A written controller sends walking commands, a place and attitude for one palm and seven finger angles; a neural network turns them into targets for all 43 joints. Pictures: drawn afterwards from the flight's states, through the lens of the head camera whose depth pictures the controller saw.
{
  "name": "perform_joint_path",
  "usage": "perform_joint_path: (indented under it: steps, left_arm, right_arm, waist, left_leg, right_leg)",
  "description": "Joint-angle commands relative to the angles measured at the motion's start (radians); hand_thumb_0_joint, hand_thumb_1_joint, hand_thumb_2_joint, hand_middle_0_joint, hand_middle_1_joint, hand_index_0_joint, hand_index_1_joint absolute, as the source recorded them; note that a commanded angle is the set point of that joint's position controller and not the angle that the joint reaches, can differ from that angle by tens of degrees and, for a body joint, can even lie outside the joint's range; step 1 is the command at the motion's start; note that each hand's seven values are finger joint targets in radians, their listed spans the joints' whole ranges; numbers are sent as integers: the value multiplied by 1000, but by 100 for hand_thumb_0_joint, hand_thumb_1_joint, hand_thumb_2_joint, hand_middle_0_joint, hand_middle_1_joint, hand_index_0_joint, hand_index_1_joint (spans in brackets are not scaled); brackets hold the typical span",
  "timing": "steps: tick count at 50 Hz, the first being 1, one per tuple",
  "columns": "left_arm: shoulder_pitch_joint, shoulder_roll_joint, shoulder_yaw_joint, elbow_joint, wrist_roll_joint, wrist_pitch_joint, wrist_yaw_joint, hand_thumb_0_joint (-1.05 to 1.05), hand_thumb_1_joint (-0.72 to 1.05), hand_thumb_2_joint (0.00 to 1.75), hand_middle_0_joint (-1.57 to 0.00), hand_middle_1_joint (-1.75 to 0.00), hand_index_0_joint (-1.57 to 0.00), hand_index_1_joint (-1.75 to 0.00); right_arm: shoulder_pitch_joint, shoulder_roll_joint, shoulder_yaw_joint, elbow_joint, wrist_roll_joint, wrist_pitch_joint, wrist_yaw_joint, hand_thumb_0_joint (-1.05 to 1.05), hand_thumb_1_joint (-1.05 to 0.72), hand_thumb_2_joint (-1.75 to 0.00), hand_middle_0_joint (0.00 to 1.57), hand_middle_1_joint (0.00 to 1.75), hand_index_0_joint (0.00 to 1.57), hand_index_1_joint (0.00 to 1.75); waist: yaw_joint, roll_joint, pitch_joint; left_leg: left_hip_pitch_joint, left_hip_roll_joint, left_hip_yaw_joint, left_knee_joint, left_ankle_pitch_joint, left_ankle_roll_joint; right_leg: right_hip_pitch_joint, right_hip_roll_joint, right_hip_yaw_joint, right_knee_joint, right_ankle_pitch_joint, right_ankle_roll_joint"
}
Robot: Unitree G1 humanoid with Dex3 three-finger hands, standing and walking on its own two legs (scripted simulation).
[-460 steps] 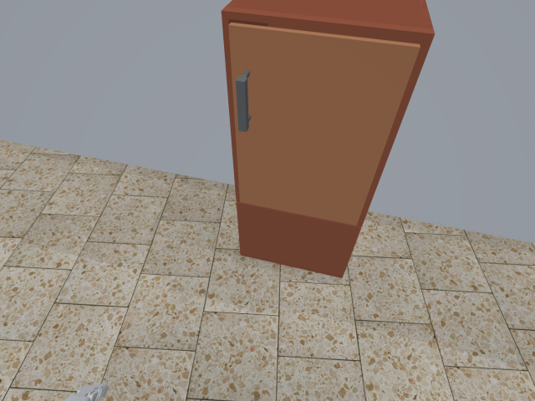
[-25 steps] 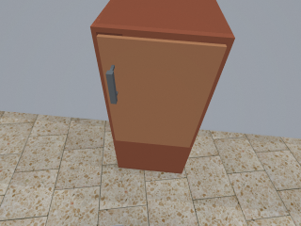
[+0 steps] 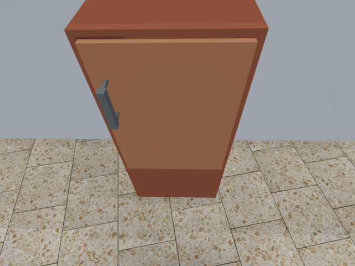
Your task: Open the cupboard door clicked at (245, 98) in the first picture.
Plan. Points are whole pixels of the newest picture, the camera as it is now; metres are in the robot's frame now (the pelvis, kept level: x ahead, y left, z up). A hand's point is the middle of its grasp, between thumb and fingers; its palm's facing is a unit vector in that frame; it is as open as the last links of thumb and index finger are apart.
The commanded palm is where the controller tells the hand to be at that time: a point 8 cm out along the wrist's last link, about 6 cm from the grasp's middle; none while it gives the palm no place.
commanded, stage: come to a stop and stand still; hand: left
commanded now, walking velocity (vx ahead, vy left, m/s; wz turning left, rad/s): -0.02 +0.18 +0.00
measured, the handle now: (110, 105) +0.51 +0.22 +0.05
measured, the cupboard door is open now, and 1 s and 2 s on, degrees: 0 0 0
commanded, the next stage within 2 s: look again from close up in 0.88 s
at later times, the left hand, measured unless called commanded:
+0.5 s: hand out of the picture -0.03 +0.21 -0.17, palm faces +0.13 -0.97 -0.19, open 7.4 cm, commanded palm none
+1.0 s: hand out of the picture -0.08 +0.19 -0.17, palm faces +0.07 -0.99 -0.15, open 7.4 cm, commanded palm none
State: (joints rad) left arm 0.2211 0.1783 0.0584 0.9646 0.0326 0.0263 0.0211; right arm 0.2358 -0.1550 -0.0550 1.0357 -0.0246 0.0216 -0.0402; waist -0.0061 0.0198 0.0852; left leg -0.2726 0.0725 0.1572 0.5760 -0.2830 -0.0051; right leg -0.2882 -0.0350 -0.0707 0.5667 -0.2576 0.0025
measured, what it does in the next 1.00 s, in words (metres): steps on the spot: left foot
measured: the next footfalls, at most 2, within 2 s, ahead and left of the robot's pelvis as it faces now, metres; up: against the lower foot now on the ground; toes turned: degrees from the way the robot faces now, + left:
left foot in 0.42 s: -0.04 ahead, +0.13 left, +0.00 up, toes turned +5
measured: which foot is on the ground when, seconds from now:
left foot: down 0.00-0.00, up 0.02-0.40, down 0.42-1.00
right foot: down 0.00-1.00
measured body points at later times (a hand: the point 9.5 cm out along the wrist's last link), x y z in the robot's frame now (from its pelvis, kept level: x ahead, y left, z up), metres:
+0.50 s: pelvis -0.05 +0.02 +0.01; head -0.04 +0.04 +0.46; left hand -0.04 +0.26 -0.15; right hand -0.01 -0.21 -0.14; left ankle -0.08 +0.12 -0.73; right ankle +0.01 -0.10 -0.72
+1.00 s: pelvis -0.06 +0.04 +0.01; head -0.05 +0.04 +0.46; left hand -0.08 +0.24 -0.15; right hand -0.06 -0.17 -0.15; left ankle -0.08 +0.12 -0.73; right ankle -0.03 -0.10 -0.73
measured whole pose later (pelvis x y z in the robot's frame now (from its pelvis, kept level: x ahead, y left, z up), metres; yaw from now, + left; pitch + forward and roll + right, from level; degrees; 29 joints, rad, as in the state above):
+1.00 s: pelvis -0.06 +0.04 +0.01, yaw +2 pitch -1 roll +0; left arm 0.31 0.12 0.00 1.14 0.02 0.00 0.04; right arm 0.31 -0.12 0.00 1.12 -0.01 0.00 -0.03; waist 0.01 -0.01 0.02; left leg -0.14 -0.03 0.08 0.42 -0.26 0.05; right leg -0.21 -0.06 -0.04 0.43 -0.19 0.04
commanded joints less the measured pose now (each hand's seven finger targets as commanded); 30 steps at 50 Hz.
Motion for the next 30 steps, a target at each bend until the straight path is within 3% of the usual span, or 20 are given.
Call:
perform_joint_path:
  steps: [1, 3, 5, 9, 14, 16, 18, 19, 20, 21, 22, 23, 25, 28, 29, 30]
  left_arm:
    - [110, 154, 13, -33, -4, -29, 21, 0, 90, 90, -20, -30, -20, -30]
    - [39, 130, 14, -43, -8, -33, 28, 0, 90, 90, -20, -30, -20, -30]
    - [2, 126, 17, -57, -9, -33, 31, 0, 90, 90, -20, -30, -20, -30]
    - [40, 157, 33, -53, -6, -32, 29, 0, 90, 90, -20, -30, -20, -30]
    - [48, 178, 45, -48, 2, -24, 24, 0, 90, 90, -20, -30, -20, -30]
    - [33, 180, 46, -45, 2, -21, 22, 0, 90, 90, -20, -30, -20, -30]
    - [1, 171, 41, -39, -7, -13, 17, 0, 90, 90, -20, -30, -20, -30]
    - [-15, 148, 36, -36, -12, -7, 14, 0, 90, 90, -20, -30, -20, -30]
    - [-12, 108, 27, -42, -16, -2, 11, 0, 90, 90, -20, -30, -20, -30]
    - [-1, 55, 16, -49, -22, 1, 6, 0, 90, 90, -20, -30, -20, -30]
    - [-15, 49, 10, -40, -19, 2, 2, 0, 90, 90, -20, -30, -20, -30]
    - [11, 49, 9, -17, -9, 5, -1, 0, 90, 90, -20, -30, -20, -30]
    - [63, 36, -4, 23, -1, 5, -4, 0, 90, 90, -20, -30, -20, -30]
    - [107, 46, -20, 65, -11, -18, 0, 0, 90, 90, -20, -30, -20, -30]
    - [115, 56, -22, 77, -14, -25, 4, 0, 90, 90, -20, -30, -20, -30]
    - [115, 65, -24, 84, -15, -27, 8, 0, 90, 90, -20, -30, -20, -30]
  right_arm:
    - [73, -34, -22, -63, 17, 25, 5, 0, -90, -90, 20, 30, 20, 30]
    - [51, -46, -20, -46, 10, 38, 11, 0, -90, -90, 20, 30, 20, 30]
    - [62, -69, -26, -32, 8, 38, 21, 0, -90, -90, 20, 30, 20, 30]
    - [30, -78, -23, -47, 3, 36, 32, 0, -90, -90, 20, 30, 20, 30]
    - [16, -68, -13, -69, 8, 21, 37, 0, -90, -90, 20, 30, 20, 30]
    - [60, -61, -10, -62, 9, 14, 35, 0, -90, -90, 20, 30, 20, 30]
    - [145, -52, -5, -31, 8, 9, 32, 0, -90, -90, 20, 30, 20, 30]
    - [181, -61, -3, -15, 8, 6, 28, 0, -90, -90, 20, 30, 20, 30]
    - [188, -97, -8, -23, 4, 0, 25, 0, -90, -90, 20, 30, 20, 30]
    - [138, -149, -15, -47, -5, -2, 19, 0, -90, -90, 20, 30, 20, 30]
    - [55, -168, -8, -73, -6, 3, 16, 0, -90, -90, 20, 30, 20, 30]
    - [-19, -149, 1, -79, -7, 1, 18, 0, -90, -90, 20, 30, 20, 30]
    - [-40, -129, 8, -76, -1, -8, 12, 0, -90, -90, 20, 30, 20, 30]
    - [32, -108, 18, -42, 7, -18, 6, 0, -90, -90, 20, 30, 20, 30]
    - [59, -95, 21, -30, 11, -24, 6, 0, -90, -90, 20, 30, 20, 30]
    - [81, -89, 23, -20, 14, -28, 6, 0, -90, -90, 20, 30, 20, 30]
  waist:
    - [17, -192, -144]
    - [-2, -220, -106]
    - [-4, -162, -87]
    - [37, -140, -92]
    - [58, -160, -101]
    - [41, -164, -115]
    - [-1, -165, -118]
    - [-20, -125, -100]
    - [-22, 20, -96]
    - [-2, 200, -37]
    - [16, 207, 17]
    - [43, 177, 23]
    - [61, 153, 37]
    - [44, 26, 9]
    - [29, 5, -13]
    - [19, 29, -25]
  left_leg:
    - [-104, -38, -144, 362, -309, -12]
    - [-155, -32, -175, 475, -242, -22]
    - [-181, -26, -167, 514, -174, -36]
    - [-187, -36, -154, 419, -144, -51]
    - [-108, -41, -129, 179, -176, -35]
    - [-38, -49, -110, 60, -150, -26]
    - [122, -68, -79, -103, -28, -14]
    - [197, -54, -93, -181, 5, -5]
    - [198, 36, -214, -276, -53, 25]
    - [69, 172, -372, -379, -162, 78]
    - [-120, 221, -400, -444, -252, 121]
    - [-219, 190, -363, -459, -305, 118]
    - [-191, 123, -289, -405, -183, 92]
    - [-51, 56, -227, -277, 38, 58]
    - [-9, 39, -208, -249, 114, 47]
    - [28, 39, -204, -244, 197, 42]
  right_leg:
    - [98, -357, 250, -206, 649, -195]
    - [74, -295, 254, -224, 538, -185]
    - [89, -281, 212, -231, 473, -183]
    - [148, -281, 226, -261, 327, -178]
    - [151, -283, 267, -300, 123, -184]
    - [132, -269, 261, -294, 84, -172]
    - [26, -216, 213, -288, -60, -114]
    - [-57, -178, 175, -264, -147, -74]
    - [-108, -110, 116, -158, -166, -33]
    - [-121, -37, 23, -49, -137, 9]
    - [-21, -28, -1, 16, -107, 18]
    - [80, -34, 12, 69, -79, 18]
    - [96, -33, 16, 48, -1, 13]
    - [114, -58, 67, -158, 121, 9]
    - [120, -80, 92, -176, 176, 0]
    - [121, -93, 94, -171, 228, -7]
